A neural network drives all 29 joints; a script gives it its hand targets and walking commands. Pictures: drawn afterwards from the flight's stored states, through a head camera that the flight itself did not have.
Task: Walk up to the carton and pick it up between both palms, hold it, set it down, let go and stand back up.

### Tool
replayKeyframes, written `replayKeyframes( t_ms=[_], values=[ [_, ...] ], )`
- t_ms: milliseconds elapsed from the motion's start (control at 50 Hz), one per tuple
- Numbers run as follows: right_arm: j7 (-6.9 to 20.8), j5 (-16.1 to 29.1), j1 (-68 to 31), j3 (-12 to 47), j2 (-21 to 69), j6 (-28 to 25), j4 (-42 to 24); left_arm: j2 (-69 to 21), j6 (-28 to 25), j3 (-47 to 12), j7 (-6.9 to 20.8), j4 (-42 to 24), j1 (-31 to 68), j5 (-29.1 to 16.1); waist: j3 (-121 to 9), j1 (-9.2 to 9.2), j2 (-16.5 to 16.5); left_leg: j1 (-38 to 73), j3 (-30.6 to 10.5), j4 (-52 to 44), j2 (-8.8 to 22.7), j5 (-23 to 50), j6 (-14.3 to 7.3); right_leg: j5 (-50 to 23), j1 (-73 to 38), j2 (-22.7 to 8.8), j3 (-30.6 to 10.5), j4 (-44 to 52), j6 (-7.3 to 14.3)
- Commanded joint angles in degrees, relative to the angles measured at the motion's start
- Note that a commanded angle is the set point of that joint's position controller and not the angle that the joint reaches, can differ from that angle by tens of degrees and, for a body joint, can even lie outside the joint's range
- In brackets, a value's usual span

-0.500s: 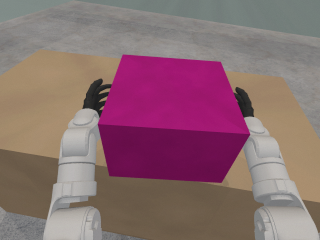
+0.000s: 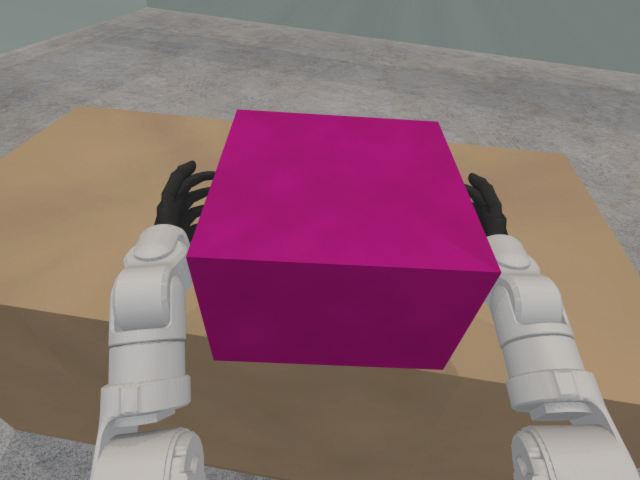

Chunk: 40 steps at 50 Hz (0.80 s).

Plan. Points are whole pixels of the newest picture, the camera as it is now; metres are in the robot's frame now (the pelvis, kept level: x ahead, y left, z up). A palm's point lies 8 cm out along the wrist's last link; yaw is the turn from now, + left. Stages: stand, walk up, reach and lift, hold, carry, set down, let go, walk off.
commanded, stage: hold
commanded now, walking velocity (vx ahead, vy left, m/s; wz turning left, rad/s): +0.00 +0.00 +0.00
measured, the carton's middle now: (334, 232) +0.38 -0.01 +0.14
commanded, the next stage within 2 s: none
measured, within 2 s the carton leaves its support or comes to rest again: neither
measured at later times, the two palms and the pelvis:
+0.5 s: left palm (169, 223) +0.33 +0.18 +0.20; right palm (495, 229) +0.34 -0.19 +0.19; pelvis -0.02 +0.00 +0.00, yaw -1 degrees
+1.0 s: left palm (176, 231) +0.34 +0.18 +0.18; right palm (489, 230) +0.35 -0.19 +0.17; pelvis -0.01 -0.01 +0.00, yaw +0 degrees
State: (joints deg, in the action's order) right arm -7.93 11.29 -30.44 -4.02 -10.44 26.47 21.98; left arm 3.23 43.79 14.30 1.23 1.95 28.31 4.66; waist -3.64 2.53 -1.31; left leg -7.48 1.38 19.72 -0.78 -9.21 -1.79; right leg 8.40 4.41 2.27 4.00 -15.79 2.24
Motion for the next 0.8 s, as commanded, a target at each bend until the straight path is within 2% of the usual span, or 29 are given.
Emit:
replayKeyframes(
  t_ms=[0,20,80,100,140,180,200,220,240,260,280,300,320,340,360,380,420,500,540,580,600,620,660,680,700,720,740,760,780],
  values=[
    [8.03,7.77,-52.92,24.71,33.36,-4.72,-25.65,-25.78,-4.59,-28.62,7.69,-11.96,44.02,-7.44,-27.33,-1.05,-0.86,9.47,-3.31,-1.2,-0.77,16.53,1.57,-22.41,-7.61,-0.52,-3.71,-0.99,-3.93],
    [8.17,7.7,-51.78,25.15,33.61,-4.57,-25.82,-27.04,-4.64,-29.57,7.59,-12.11,43.28,-7.48,-27.03,-1.64,-0.42,10.71,-3.49,-1.02,-0.62,18.22,1.89,-22.57,-7.1,-0.61,-4.13,-0.73,-3.71],
    [8.67,7.07,-52.56,25.57,33.51,-4.95,-25.1,-26.52,-4.43,-31.05,7.57,-12.87,45.25,-8.05,-29.05,-0.29,2.51,11.15,-3.53,-0.54,0.01,16.84,2.47,-18.55,-6.79,-0.42,-3.52,-0.22,-2.97],
    [8.77,6.65,-52.72,23.3,32.66,-4.68,-24.46,-26.92,-4.5,-30.26,7.48,-11.74,45.55,-7.85,-27.91,0.11,1.09,11.98,-3.86,-1.06,0.29,15.61,2.12,-15.99,-4.0,-0.37,-3.69,0.5,-3.31],
    [9.27,6.72,-54.49,23.98,33.45,-5.01,-25.01,-28.12,-4.75,-31.83,6.96,-12.62,46.87,-8.81,-29.36,0.01,2.68,12.63,-4.06,-0.88,0.06,15.35,2.55,-15.16,-2.41,-0.15,-3.52,0.64,-2.93],
    [9.38,6.68,-53.24,22.62,32.55,-4.81,-21.45,-27.69,-4.65,-31.5,7.02,-9.47,47.36,-9.19,-27.73,0.88,1.89,11.87,-3.5,-1.36,0.54,13.97,2.8,-13.89,-1.27,-0.43,-3.39,0.81,-3.18],
    [9.5,6.01,-55.45,22.73,33.95,-4.86,-22.61,-28.62,-5.04,-30.88,7.27,-10.67,48.4,-9.56,-27.02,-0.04,1.48,10.64,-3.07,-1.7,0.23,11.78,2.12,-11.98,-2.27,-0.38,-3.79,1.03,-2.83],
    [9.78,6.14,-55.03,22.54,33.32,-4.75,-21.52,-28.68,-4.75,-30.57,7.39,-9.11,48.02,-9.17,-26.18,0.78,2.62,11.54,-3.65,-1.65,0.56,12.59,2.45,-13.49,-2.47,-0.63,-3.91,1.27,-2.79],
    [9.92,5.89,-55.13,21.74,32.38,-4.9,-20.86,-29.14,-4.4,-31.29,7.23,-8.69,46.31,-8.72,-25.93,1.15,3.75,12.26,-4.12,-1.88,1.28,12.31,3.46,-11.5,-1.9,-0.9,-3.77,1.13,-2.75],
    [9.81,4.92,-56.84,20.62,32.8,-4.87,-18.98,-29.91,-4.04,-30.89,7.3,-7.63,48.73,-9.15,-24.33,1.32,2.82,10.6,-3.69,-2.65,1.07,9.66,2.73,-6.78,-1.37,-0.55,-3.66,1.81,-2.09],
    [10.21,4.82,-57.85,20.2,31.88,-4.91,-19.4,-29.29,-4.06,-30.07,7.2,-6.56,48.49,-8.13,-23.76,0.68,4.6,9.19,-3.82,-2.73,1.28,7.15,2.7,-5.44,-1.61,-0.96,-3.47,1.97,-2.18],
    [10.49,4.8,-59.18,19.46,32.2,-5.28,-17.7,-28.96,-4.24,-29.12,7.0,-6.45,50.27,-8.86,-24.41,0.41,2.26,8.76,-3.36,-3.16,1.28,5.28,2.2,-4.19,-1.35,-0.86,-3.14,1.8,-2.22],
    [11.06,4.75,-60.4,20.03,33.19,-5.56,-18.29,-29.04,-4.61,-30.5,6.81,-6.36,52.22,-10.48,-26.42,0.31,1.84,8.7,-3.39,-3.89,1.21,3.29,1.62,-2.17,-0.33,-1.01,-3.08,1.8,-2.09],
    [11.43,4.35,-61.21,19.65,34.37,-5.65,-16.58,-30.04,-5.0,-31.28,6.48,-5.97,53.37,-10.18,-26.23,-0.06,3.18,8.48,-3.56,-4.01,1.41,2.58,1.63,-0.77,1.95,-0.76,-3.27,2.17,-1.81],
    [11.57,4.84,-60.66,19.58,34.37,-5.69,-15.59,-29.54,-4.85,-30.41,6.09,-4.75,53.03,-10.84,-26.36,-0.22,1.45,8.92,-3.58,-3.08,1.4,5.1,1.63,-2.54,0.68,-0.81,-3.49,1.93,-1.41],
    [11.61,5.04,-62.21,19.86,35.08,-5.51,-16.13,-29.51,-4.79,-29.13,6.16,-3.37,51.32,-9.26,-25.16,-1.07,1.82,8.05,-3.71,-3.28,1.24,5.32,1.62,-2.37,0.09,-1.14,-3.8,1.92,-1.84],
    [10.99,4.9,-62.58,18.57,34.29,-5.25,-13.84,-29.29,-4.71,-27.93,6.54,-0.74,51.22,-9.14,-24.49,-1.12,0.86,6.56,-3.43,-3.37,1.06,2.98,1.12,-3.97,-1.78,-1.34,-3.92,1.82,-2.42],
    [10.34,5.14,-62.51,18.92,34.0,-5.79,-13.44,-30.74,-5.11,-28.85,6.96,-2.97,52.75,-8.97,-27.36,0.77,3.86,9.5,-3.48,-2.18,0.67,8.56,2.21,-8.62,-2.35,-0.88,-4.2,1.37,-2.17],
    [10.3,4.39,-62.9,16.31,33.03,-5.51,-10.82,-29.37,-4.78,-26.48,7.14,0.65,52.84,-7.77,-24.03,0.73,3.0,7.23,-2.87,-3.33,1.17,3.11,1.55,-3.67,-2.19,-1.35,-3.8,2.19,-2.04],
    [11.59,3.43,-63.8,15.37,33.71,-5.86,-8.44,-30.28,-5.0,-26.29,7.01,2.67,54.81,-8.48,-24.46,0.91,3.52,5.64,-2.77,-4.46,1.44,-2.6,1.45,1.84,-0.05,-1.23,-3.63,1.75,-1.81],
    [11.79,3.78,-66.39,15.28,34.58,-6.28,-9.4,-29.74,-5.48,-25.66,6.67,2.43,55.2,-7.72,-24.42,0.41,1.23,4.37,-3.29,-5.36,1.78,-3.98,0.66,2.4,-0.63,-1.32,-3.78,1.74,-2.16],
    [11.99,3.93,-65.55,15.57,34.65,-6.42,-8.85,-30.5,-5.92,-25.25,6.35,2.17,55.12,-7.69,-25.32,-0.48,2.84,3.8,-2.39,-4.69,1.29,-2.6,0.57,0.27,-2.11,-1.2,-3.75,1.38,-1.74],
    [11.49,5.16,-63.45,17.64,36.06,-6.38,-9.05,-29.03,-6.02,-25.84,6.36,0.68,54.66,-8.73,-27.57,-0.58,0.95,4.9,-2.52,-2.62,0.73,3.87,0.59,-5.79,-3.95,-1.87,-4.75,1.33,-2.08],
    [11.13,5.51,-65.4,19.07,36.99,-6.61,-11.97,-28.84,-6.34,-25.93,6.46,-1.2,54.62,-8.61,-29.99,-1.04,0.29,6.15,-2.81,-1.63,0.32,6.27,0.35,-9.25,-4.39,-1.95,-5.28,0.17,-2.68],
    [10.73,6.39,-63.88,19.5,36.76,-6.5,-12.5,-28.72,-6.39,-26.99,6.41,-2.13,53.46,-8.53,-31.37,-0.41,1.97,7.6,-2.77,-1.08,0.13,9.12,0.93,-13.5,-5.89,-1.63,-5.14,-0.11,-2.73],
    [10.11,6.64,-62.41,21.13,37.35,-6.77,-15.76,-29.25,-6.75,-27.31,6.51,-4.04,51.79,-8.34,-32.76,-0.41,1.3,7.3,-3.01,-0.53,-0.52,12.31,0.68,-18.82,-7.28,-1.66,-5.35,-1.03,-3.19],
    [9.57,7.5,-63.26,23.34,36.7,-7.09,-19.09,-30.47,-6.98,-29.1,6.23,-6.98,52.29,-8.78,-35.77,-0.75,2.49,7.71,-3.5,0.53,-0.38,16.34,1.92,-22.94,-9.71,-1.38,-5.09,-2.12,-3.23],
    [8.98,8.14,-60.63,22.92,36.83,-6.75,-17.15,-29.76,-6.62,-28.87,6.46,-6.37,52.33,-8.76,-32.85,0.66,2.65,8.65,-3.42,0.85,-0.93,17.12,1.97,-24.54,-8.55,-0.79,-5.07,-1.42,-3.25],
    [8.83,8.26,-59.92,22.79,36.3,-6.46,-17.86,-28.38,-6.49,-28.12,6.69,-7.3,51.58,-8.43,-31.66,-0.18,2.22,7.65,-3.59,0.81,-0.7,14.96,1.57,-22.97,-8.61,-1.19,-5.1,-1.49,-3.59]
  ],
)
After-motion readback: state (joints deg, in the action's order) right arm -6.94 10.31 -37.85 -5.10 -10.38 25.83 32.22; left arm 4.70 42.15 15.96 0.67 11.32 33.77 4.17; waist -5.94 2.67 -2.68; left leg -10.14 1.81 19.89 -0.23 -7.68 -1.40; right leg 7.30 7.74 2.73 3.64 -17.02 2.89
